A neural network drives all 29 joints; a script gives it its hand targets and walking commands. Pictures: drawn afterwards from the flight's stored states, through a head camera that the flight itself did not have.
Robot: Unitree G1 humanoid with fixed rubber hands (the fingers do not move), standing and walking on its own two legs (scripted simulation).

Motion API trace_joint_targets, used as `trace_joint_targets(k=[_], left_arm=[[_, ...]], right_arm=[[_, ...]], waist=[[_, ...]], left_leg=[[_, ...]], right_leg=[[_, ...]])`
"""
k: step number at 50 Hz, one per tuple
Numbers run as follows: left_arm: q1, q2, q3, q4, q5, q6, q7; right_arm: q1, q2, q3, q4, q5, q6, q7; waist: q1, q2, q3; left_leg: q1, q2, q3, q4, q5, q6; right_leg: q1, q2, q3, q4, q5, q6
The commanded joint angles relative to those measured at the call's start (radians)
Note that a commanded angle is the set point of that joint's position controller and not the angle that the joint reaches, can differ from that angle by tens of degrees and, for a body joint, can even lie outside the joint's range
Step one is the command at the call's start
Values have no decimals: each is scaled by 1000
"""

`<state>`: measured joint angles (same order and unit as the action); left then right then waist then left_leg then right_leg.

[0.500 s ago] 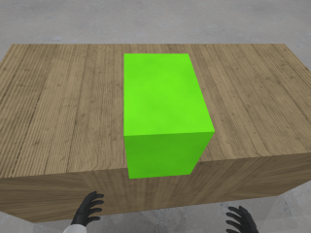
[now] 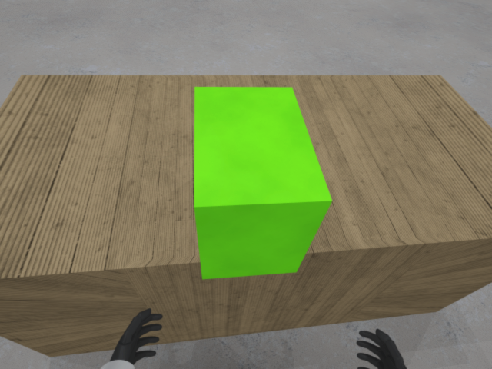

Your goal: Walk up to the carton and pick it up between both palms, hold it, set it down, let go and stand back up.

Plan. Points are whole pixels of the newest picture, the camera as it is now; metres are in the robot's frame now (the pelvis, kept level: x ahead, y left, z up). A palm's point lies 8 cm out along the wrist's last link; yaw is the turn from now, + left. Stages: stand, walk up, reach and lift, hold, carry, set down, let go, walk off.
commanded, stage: let go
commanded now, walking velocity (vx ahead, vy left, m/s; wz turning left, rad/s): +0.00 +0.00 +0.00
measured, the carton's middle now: (247, 182) +0.45 +0.05 +0.02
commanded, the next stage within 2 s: stand in 0.26 s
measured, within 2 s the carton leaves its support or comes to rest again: neither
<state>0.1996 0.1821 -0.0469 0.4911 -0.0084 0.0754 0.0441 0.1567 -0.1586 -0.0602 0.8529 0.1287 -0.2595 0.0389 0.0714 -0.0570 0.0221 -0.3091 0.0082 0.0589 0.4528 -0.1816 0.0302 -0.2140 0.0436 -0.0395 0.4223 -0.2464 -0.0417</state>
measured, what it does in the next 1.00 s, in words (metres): stands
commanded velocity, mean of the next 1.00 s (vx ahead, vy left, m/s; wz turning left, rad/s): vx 0.00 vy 0.00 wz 0.00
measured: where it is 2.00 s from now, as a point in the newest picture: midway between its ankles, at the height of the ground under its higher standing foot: outside the picture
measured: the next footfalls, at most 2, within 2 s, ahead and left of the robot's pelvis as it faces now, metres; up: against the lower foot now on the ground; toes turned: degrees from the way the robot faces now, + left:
none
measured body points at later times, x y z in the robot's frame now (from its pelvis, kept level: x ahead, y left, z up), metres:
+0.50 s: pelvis +0.01 +0.00 +0.00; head +0.01 +0.02 +0.45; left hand +0.14 +0.26 -0.11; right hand +0.17 -0.24 -0.10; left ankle +0.03 +0.10 -0.74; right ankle -0.02 -0.09 -0.74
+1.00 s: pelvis +0.00 +0.02 +0.00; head -0.03 +0.04 +0.45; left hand +0.08 +0.30 -0.14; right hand +0.14 -0.24 -0.10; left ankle +0.03 +0.10 -0.74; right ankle -0.02 -0.09 -0.74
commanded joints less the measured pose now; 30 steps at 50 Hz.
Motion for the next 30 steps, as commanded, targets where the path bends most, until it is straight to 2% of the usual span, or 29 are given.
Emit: trace_joint_targets(k=[1,3,4,5,6,7,8,9,10,11,12,13,14,15,16,17,18,19,20,21,22,23,24,25,26,27,28,29,30], left_arm=[[-93,130,30,-150,13,-8,16],[-53,129,34,-95,-1,-5,8],[-87,151,37,-155,-1,-7,10],[-85,145,47,-137,4,-6,7],[-62,142,47,-128,8,-12,10],[-37,130,38,-127,12,-12,19],[-58,128,37,-145,14,-14,18],[-64,112,30,-127,11,-12,15],[-66,114,33,-125,16,-19,15],[-65,125,28,-155,8,-18,15],[-46,125,30,-127,11,-14,9],[-69,133,39,-125,24,-12,15],[-64,131,34,-141,15,-18,16],[-52,122,31,-120,15,-12,16],[53,263,111,22,66,-77,3],[62,310,133,48,57,-102,-8],[85,308,131,81,49,-102,-13],[72,312,128,81,53,-107,-18],[83,269,122,104,42,-113,-21],[-8,314,122,107,61,-121,-17],[-23,286,116,121,57,-123,-16],[-47,289,102,150,60,-127,-11],[1,300,98,171,54,-136,-15],[-16,322,109,203,55,-143,-15],[-24,323,97,217,65,-146,-22],[-14,282,86,227,59,-145,-31],[-7,336,105,245,61,-148,-27],[-4,315,82,268,55,-147,-28],[1,351,89,265,48,-149,-31]], right_arm=[[-114,-140,-6,-123,-138,-7,6],[-80,-143,4,-124,-136,0,2],[-103,-138,0,-159,-139,-9,-1],[-81,-132,-1,-151,-137,-12,-6],[-91,-149,14,-166,-136,-12,0],[-68,-147,-13,-133,-137,-4,7],[-84,-149,-15,-118,-136,-11,5],[-81,-168,-11,-102,-140,-4,10],[-82,-166,-3,-93,-136,-5,6],[-71,-166,-9,-109,-136,-2,4],[-60,-167,2,-101,-134,-3,1],[-101,-170,-5,-58,-144,3,-1],[-83,-155,3,-81,-129,-5,0],[-91,-166,3,-89,-137,-5,2],[-25,-324,-43,-81,-214,86,-37],[-78,-317,-34,-94,-207,119,-39],[-33,-346,-46,-94,-192,151,-43],[-61,-328,-47,-89,-203,159,-52],[-54,-301,-42,-110,-192,163,-52],[-33,-281,-26,-98,-175,174,-44],[-34,-286,-30,-66,-187,180,-50],[-20,-292,-31,-69,-188,191,-53],[-32,-276,-24,-68,-174,191,-56],[-32,-295,-22,-72,-169,192,-52],[-37,-294,-23,-66,-177,190,-45],[-54,-320,-34,-77,-181,184,-46],[-26,-326,-39,-49,-185,197,-49],[-6,-324,-33,-51,-180,200,-46],[-23,-329,-28,-44,-177,194,-46]], waist=[[-74,99,-111],[-79,35,-105],[-78,57,-89],[-91,56,-88],[-77,57,-98],[-77,84,-113],[-87,86,-121],[-80,77,-125],[-101,61,-112],[-107,68,-116],[-103,39,-144],[-98,88,-115],[-93,87,-122],[-92,61,-124],[-14,23,-269],[2,54,-298],[-26,-1,-368],[-28,-4,-279],[-18,85,-275],[-39,28,-237],[-22,17,-201],[-63,94,-131],[-62,109,-168],[-57,110,-247],[-69,42,-157],[-57,44,-162],[-58,49,-152],[-68,96,-155],[-64,65,-147]], left_leg=[[321,10,-26,-68,42,-15],[316,9,-18,-63,55,-6],[303,11,-29,-62,36,-8],[299,8,-28,-54,69,-10],[305,4,-29,-55,74,-6],[328,8,-25,-64,63,-16],[326,11,-26,-57,98,-27],[330,13,-29,-60,104,-28],[347,15,-30,-56,92,-28],[334,13,-28,-54,95,-28],[328,10,-37,-46,114,-17],[325,11,-35,-54,100,-24],[327,5,-33,-46,89,-18],[340,13,-35,-50,95,-11],[187,117,-167,21,264,32],[167,100,-152,29,261,32],[226,98,-138,41,233,43],[173,96,-137,50,289,48],[174,106,-133,64,309,42],[139,97,-133,24,268,14],[143,97,-135,19,230,26],[160,87,-130,35,262,26],[194,105,-143,33,260,37],[182,110,-135,37,230,33],[141,98,-144,24,177,35],[153,112,-151,30,178,42],[175,103,-141,3,226,44],[172,96,-142,24,195,39],[173,97,-151,13,179,41]], right_leg=[[-121,-48,36,-105,23,3],[-105,-52,37,-115,27,8],[-106,-53,45,-110,35,8],[-88,-47,38,-98,84,13],[-93,-51,41,-94,77,14],[-96,-50,39,-105,64,-3],[-81,-35,19,-92,92,1],[-81,-41,25,-98,90,1],[-95,-33,24,-98,64,7],[-92,-43,21,-97,76,7],[-73,-42,28,-90,101,5],[-97,-52,33,-96,90,7],[-97,-47,30,-101,74,5],[-99,-34,26,-91,71,6],[68,-135,95,-19,83,36],[136,-150,123,-25,96,24],[132,-145,109,-18,98,23],[106,-141,90,3,185,36],[91,-154,128,-2,214,29],[97,-170,103,-19,194,41],[66,-164,116,-33,162,27],[-15,-182,133,-33,279,38],[19,-168,124,-48,257,31],[70,-175,142,-53,256,44],[39,-155,119,-52,203,37],[36,-160,115,-71,182,39],[17,-172,130,-62,212,30],[34,-169,130,-71,199,33],[19,-164,138,-82,177,20]])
